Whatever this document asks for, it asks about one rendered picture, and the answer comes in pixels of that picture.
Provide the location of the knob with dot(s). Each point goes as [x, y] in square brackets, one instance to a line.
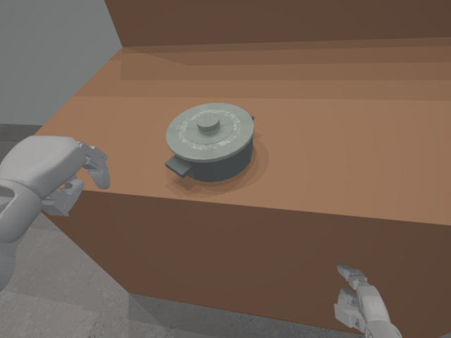
[208, 122]

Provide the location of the left robot hand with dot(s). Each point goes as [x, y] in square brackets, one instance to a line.
[44, 163]

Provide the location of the table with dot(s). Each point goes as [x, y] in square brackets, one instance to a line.
[351, 159]

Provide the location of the robot right forearm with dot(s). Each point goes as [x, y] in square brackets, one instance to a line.
[381, 329]

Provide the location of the pot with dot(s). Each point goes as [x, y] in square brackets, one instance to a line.
[212, 171]

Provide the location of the lid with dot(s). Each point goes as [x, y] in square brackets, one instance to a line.
[186, 141]

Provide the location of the robot left forearm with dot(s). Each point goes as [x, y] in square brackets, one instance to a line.
[19, 206]

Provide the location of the right robot hand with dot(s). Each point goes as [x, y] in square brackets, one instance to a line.
[363, 307]

